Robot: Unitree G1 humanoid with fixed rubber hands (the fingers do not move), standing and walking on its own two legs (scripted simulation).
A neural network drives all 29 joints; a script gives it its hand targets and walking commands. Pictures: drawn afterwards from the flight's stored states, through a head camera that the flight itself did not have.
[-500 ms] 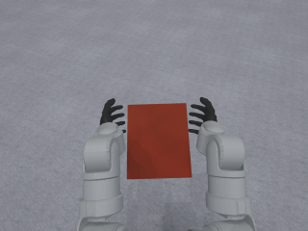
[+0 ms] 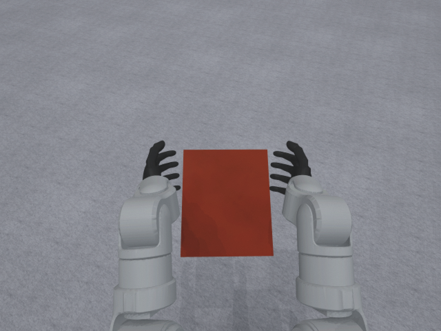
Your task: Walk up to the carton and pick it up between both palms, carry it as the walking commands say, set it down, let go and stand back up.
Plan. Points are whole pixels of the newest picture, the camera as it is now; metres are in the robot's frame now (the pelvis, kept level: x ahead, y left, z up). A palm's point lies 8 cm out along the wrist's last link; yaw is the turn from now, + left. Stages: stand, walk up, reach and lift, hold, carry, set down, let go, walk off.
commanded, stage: carry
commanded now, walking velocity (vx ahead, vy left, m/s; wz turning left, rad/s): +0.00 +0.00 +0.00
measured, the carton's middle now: (224, 205) +0.36 +0.01 -0.01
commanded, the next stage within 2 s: none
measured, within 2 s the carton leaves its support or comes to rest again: neither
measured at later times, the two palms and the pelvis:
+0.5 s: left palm (176, 60) +0.77 +0.13 +0.07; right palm (262, 56) +0.77 -0.11 +0.07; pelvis +0.44 +0.00 -0.01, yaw +1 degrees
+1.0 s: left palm out of the picture +1.28 +0.13 +0.05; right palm out of the picture +1.28 -0.11 +0.06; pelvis +0.95 +0.00 -0.01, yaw +1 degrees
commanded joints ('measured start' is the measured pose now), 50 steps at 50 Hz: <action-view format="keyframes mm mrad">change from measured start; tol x128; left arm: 1 -137 -955 -486 -65 -332 -26 -217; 50 -171 -922 -594 -105 -324 -211 -262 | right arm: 1 -267 971 522 -132 306 -25 224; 50 -176 943 563 -49 314 -207 298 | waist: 1 84 -369 -462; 50 89 -139 -510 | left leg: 1 -851 -74 -53 424 -200 -75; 9 828 309 -487 -487 2544 223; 20 245 94 -9 -40 1917 -17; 22 -571 -177 -47 609 -119 -125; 29 -684 -28 -53 -307 89 12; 33 844 321 -523 -468 2493 294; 50 -1005 -43 -153 431 -251 12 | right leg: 1 1089 -371 563 -282 2093 -286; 15 -846 49 78 591 -266 18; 22 1069 -361 653 -215 2328 -403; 37 -896 98 125 832 -333 6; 50 1059 -325 715 -203 1774 -298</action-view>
